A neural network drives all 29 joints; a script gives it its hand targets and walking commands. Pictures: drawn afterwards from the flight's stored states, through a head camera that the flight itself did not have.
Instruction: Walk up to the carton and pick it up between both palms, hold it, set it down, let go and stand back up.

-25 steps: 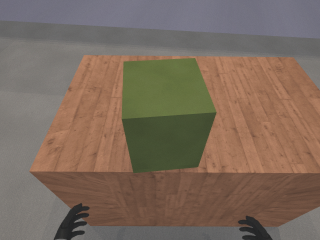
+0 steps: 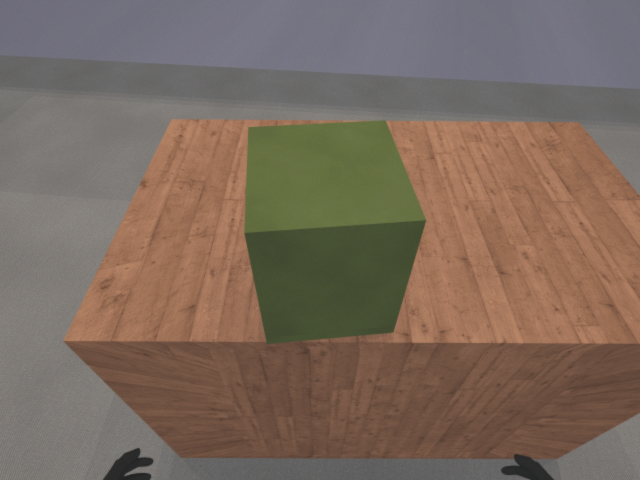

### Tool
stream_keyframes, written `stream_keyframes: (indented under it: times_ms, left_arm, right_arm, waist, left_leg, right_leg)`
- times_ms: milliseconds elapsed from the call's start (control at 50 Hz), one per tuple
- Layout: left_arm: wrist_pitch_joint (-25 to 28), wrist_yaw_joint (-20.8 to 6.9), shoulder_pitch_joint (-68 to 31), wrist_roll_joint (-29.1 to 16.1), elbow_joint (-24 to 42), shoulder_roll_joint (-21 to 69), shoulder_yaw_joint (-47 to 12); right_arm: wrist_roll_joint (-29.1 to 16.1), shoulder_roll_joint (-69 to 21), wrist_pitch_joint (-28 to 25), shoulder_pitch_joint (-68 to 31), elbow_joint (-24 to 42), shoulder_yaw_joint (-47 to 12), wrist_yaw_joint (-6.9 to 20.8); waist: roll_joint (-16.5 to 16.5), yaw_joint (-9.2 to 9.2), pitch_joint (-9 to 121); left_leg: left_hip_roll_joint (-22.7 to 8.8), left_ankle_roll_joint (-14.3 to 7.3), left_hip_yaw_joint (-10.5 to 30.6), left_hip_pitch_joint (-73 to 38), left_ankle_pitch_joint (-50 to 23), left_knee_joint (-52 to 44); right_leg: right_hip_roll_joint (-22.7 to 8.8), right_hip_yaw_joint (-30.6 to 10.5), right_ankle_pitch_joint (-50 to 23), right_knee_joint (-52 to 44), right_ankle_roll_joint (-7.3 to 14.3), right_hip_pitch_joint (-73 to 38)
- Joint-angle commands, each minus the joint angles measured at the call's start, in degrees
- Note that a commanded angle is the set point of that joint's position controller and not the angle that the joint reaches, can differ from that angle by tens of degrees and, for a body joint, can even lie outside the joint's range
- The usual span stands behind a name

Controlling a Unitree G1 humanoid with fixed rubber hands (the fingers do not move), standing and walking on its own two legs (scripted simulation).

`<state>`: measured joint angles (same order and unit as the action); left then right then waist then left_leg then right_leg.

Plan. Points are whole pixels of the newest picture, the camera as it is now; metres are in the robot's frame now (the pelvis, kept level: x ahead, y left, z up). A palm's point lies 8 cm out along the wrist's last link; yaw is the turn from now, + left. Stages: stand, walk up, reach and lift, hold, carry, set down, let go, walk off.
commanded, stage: stand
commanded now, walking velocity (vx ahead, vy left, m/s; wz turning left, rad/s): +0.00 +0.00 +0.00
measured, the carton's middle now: (324, 235) +0.45 +0.04 +0.05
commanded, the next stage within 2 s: none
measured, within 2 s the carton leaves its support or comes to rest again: neither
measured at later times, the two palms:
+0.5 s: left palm out of the picture +0.07 +0.29 -0.10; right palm out of the picture +0.10 -0.27 -0.10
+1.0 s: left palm out of the picture +0.05 +0.30 -0.10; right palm out of the picture +0.09 -0.27 -0.11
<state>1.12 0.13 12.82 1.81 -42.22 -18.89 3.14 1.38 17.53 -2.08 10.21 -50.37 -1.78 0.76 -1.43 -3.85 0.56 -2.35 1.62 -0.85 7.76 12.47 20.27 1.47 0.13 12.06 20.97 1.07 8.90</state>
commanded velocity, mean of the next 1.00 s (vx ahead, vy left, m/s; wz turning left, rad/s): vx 0.00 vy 0.00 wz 0.00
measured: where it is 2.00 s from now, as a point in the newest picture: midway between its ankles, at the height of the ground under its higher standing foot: outside the picture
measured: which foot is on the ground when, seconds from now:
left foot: down 0.00-1.00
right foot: down 0.00-1.00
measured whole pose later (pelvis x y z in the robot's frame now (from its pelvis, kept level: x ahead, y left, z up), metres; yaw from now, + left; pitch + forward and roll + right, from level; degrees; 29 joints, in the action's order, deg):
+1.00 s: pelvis -0.02 +0.00 +0.00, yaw +0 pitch -1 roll +0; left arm 1.8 0.1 12.8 1.7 -50.3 -19.2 3.1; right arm 1.0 17.6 -1.5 10.2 -55.9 -1.8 0.8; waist -0.8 -3.8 0.6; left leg -2.4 1.6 -0.8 7.8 11.3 20.3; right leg 1.5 0.1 10.7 20.7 1.1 8.8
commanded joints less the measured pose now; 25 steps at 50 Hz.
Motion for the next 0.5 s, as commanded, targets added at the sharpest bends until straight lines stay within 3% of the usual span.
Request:
stream_keyframes:
  times_ms: [0,60,80,120,140,180,200,240,380,400,420,440,460,480]
  left_arm:
    - [1.9,0.0,-1.6,0.1,-2.2,-11.7,2.3]
    - [2.2,0.0,-1.1,-0.2,-3.3,-12.4,2.1]
    - [2.1,0.2,-1.5,0.0,-3.5,-12.5,2.1]
    - [2.3,0.1,-1.0,-0.2,-4.0,-11.6,2.2]
    - [2.2,0.0,-1.2,0.0,-4.0,-11.6,2.0]
    - [2.3,0.1,-1.2,-0.1,-4.4,-12.1,2.3]
    - [2.0,0.2,-0.9,0.0,-5.1,-13.0,2.4]
    - [2.2,0.1,-1.2,0.0,-5.2,-11.9,2.0]
    - [2.3,0.0,-0.9,-0.4,-6.3,-12.2,2.1]
    - [2.3,0.0,-1.6,-0.2,-6.7,-12.6,2.1]
    - [2.2,-0.1,-1.6,-0.1,-6.8,-12.1,2.2]
    - [2.3,0.1,-1.5,-0.2,-6.8,-12.8,2.2]
    - [2.3,-0.1,-0.7,-0.1,-7.6,-12.8,2.1]
    - [2.2,0.1,-1.6,-0.4,-7.6,-12.7,1.9]
  right_arm:
    - [-0.3,14.6,-0.8,-3.1,3.1,5.4,-0.8]
    - [-0.2,13.5,-0.6,-1.2,1.8,5.0,-1.1]
    - [-0.5,13.6,-0.6,-2.2,2.0,5.0,-1.0]
    - [-0.2,13.8,-0.8,-3.7,2.0,4.9,-0.9]
    - [-0.3,13.8,-0.6,-2.4,1.7,5.0,-1.0]
    - [-0.1,13.2,-0.7,-3.4,1.4,4.8,-1.0]
    - [-0.2,12.5,-0.6,-3.4,1.7,4.7,-0.9]
    - [-0.6,13.1,-0.5,-2.9,1.3,4.8,-1.0]
    - [-0.2,13.9,-0.2,-3.1,0.4,4.8,-1.0]
    - [-0.5,13.5,-0.4,-3.2,0.5,4.8,-0.9]
    - [-0.4,13.5,-0.5,-3.5,0.5,4.7,-0.9]
    - [-0.2,12.9,-0.5,-2.5,0.0,4.5,-0.8]
    - [-0.1,13.3,-0.2,-2.5,-0.6,4.7,-1.0]
    - [-0.5,12.7,-0.3,-3.1,-0.1,4.5,-0.9]
  waist:
    - [3.1,3.34,4.4]
    - [5.4,3.59,2.6]
    - [3.8,3.56,3.0]
    - [4.2,2.75,3.7]
    - [2.9,3.42,3.0]
    - [4.6,2.58,1.8]
    - [4.1,3.56,3.3]
    - [5.6,3.44,2.2]
    - [4.1,3.33,1.4]
    - [4.5,3.63,0.3]
    - [7.1,3.74,1.8]
    - [4.9,3.74,0.8]
    - [5.7,3.38,0.3]
    - [3.5,3.95,0.6]
  left_leg:
    - [-5.1,-4.4,4.6,-2.0,-13.7,2.4]
    - [-5.1,-4.5,4.5,-0.5,-13.1,1.4]
    - [-4.9,-4.4,4.5,-1.2,-12.9,1.2]
    - [-5.3,-4.6,4.6,-1.6,-13.8,1.2]
    - [-5.1,-4.5,4.7,-1.5,-13.2,1.0]
    - [-5.3,-4.8,4.9,-1.3,-13.3,1.0]
    - [-5.1,-4.4,4.8,-2.1,-13.0,1.1]
    - [-5.1,-4.1,4.3,-0.6,-12.0,0.8]
    - [-5.0,-4.1,4.8,-0.8,-9.8,0.0]
    - [-5.0,-4.0,5.0,0.5,-9.4,-0.2]
    - [-4.9,-4.0,4.9,-0.3,-8.5,-0.1]
    - [-4.9,-3.8,4.8,0.3,-8.6,-0.2]
    - [-4.9,-4.1,4.9,0.3,-7.6,-0.7]
    - [-5.2,-4.2,5.7,0.0,-8.0,-1.3]
  right_leg:
    - [-8.4,-5.4,-12.7,-2.2,1.3,-2.1]
    - [-9.1,-6.7,-13.1,-2.8,1.5,-2.5]
    - [-8.8,-5.9,-13.5,-2.7,1.8,-2.0]
    - [-8.9,-5.7,-13.6,-2.3,1.7,-2.7]
    - [-8.8,-5.6,-13.4,-2.8,1.6,-2.5]
    - [-8.8,-5.9,-12.0,-3.1,1.3,-1.5]
    - [-8.9,-5.6,-12.5,-3.3,1.5,-1.6]
    - [-8.9,-6.1,-11.5,-3.4,1.4,-1.6]
    - [-8.4,-5.5,-9.2,-4.4,1.1,-0.9]
    - [-8.5,-5.5,-9.0,-4.3,1.2,-0.9]
    - [-9.0,-6.4,-9.1,-4.7,1.3,-1.5]
    - [-9.0,-6.3,-8.7,-4.3,1.3,-0.6]
    - [-8.9,-6.5,-7.7,-5.2,1.5,-0.8]
    - [-8.9,-5.9,-7.0,-5.0,1.4,-0.8]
